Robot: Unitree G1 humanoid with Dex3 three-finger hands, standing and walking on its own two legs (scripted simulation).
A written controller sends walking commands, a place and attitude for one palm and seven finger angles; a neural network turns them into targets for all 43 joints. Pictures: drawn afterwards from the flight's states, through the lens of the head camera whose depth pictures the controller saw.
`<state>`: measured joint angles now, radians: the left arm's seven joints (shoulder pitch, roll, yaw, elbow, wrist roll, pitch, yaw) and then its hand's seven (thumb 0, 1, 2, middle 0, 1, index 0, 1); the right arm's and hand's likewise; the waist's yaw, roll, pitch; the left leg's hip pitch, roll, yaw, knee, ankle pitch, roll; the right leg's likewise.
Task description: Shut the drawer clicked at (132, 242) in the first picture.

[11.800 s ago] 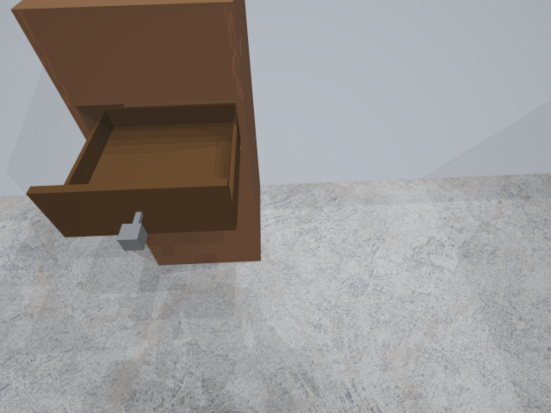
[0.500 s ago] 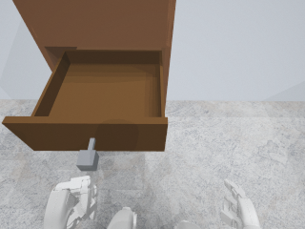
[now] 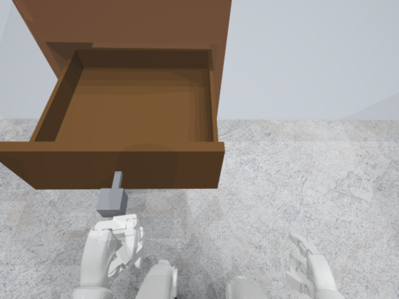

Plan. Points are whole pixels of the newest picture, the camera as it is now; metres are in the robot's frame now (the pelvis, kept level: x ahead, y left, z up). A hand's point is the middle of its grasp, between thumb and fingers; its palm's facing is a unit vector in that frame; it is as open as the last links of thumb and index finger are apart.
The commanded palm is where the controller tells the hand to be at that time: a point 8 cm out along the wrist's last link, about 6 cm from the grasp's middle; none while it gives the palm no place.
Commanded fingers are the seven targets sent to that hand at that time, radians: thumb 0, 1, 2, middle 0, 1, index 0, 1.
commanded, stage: bring the fist close to the handle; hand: left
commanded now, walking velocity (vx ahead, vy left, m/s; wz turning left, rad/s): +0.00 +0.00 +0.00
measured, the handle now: (115, 192) +0.30 +0.17 +0.05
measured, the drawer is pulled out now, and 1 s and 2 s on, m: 0.30 0.25 0.12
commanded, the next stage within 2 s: push the drawer shut in 0.24 s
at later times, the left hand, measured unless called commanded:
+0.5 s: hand (137, 234) +0.23 +0.12 +0.05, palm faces +0.05 -1.00 -0.03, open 3.3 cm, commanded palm +0.21 +0.17 +0.05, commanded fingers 0.00 0.90 0.90 -1.40 -1.60 -1.40 -1.60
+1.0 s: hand (139, 206) +0.28 +0.12 +0.05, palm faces +0.01 -1.00 -0.03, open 3.4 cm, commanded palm +0.27 +0.17 +0.05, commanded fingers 0.00 0.90 0.90 -1.40 -1.60 -1.40 -1.60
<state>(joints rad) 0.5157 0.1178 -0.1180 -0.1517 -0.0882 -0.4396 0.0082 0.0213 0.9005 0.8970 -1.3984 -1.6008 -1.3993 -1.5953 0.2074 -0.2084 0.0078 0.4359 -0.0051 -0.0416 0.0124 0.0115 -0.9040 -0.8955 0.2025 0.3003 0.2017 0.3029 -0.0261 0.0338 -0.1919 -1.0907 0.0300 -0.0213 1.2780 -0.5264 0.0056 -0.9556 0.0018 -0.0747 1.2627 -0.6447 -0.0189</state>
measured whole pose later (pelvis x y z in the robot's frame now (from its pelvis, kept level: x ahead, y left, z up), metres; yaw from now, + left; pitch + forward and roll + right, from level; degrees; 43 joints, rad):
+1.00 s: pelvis +0.00 -0.01 +0.01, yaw +1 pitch +19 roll -2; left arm 0.16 0.16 -0.03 0.08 -0.12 -0.39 0.01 0.02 0.90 0.90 -1.40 -1.60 -1.45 -1.60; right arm 0.21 -0.24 0.02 0.50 0.00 -0.02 -0.01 0.01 -0.90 -0.90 0.20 0.30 0.20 0.30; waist -0.03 0.04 -0.18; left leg -1.08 0.03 -0.04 1.24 -0.50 -0.01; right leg -0.94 0.01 -0.09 1.23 -0.62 -0.03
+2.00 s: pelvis -0.01 +0.00 +0.01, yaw -1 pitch +21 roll -2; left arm -0.44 0.21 0.13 0.69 -0.10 -0.45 0.03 0.02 0.90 0.90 -1.45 -1.60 -1.46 -1.60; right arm 0.26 -0.25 0.01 0.61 -0.01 0.05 0.01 0.01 -0.91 -0.90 0.20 0.30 0.20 0.30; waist -0.09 0.03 -0.16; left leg -1.11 0.04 -0.01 1.20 -0.46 0.01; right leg -0.99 0.01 -0.06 1.20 -0.58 -0.02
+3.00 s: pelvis -0.01 +0.00 -0.01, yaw -3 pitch +27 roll -4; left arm -0.93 0.41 0.37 1.17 -0.01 -0.49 -0.03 0.02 0.90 0.90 -1.44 -1.60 -1.47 -1.60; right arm 0.36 -0.25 0.03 0.64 -0.05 0.09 0.04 0.00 -0.91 -0.90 0.20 0.30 0.20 0.30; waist -0.20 0.05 -0.14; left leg -1.26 0.07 -0.02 1.27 -0.48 0.01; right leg -1.13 0.04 -0.06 1.24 -0.57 -0.01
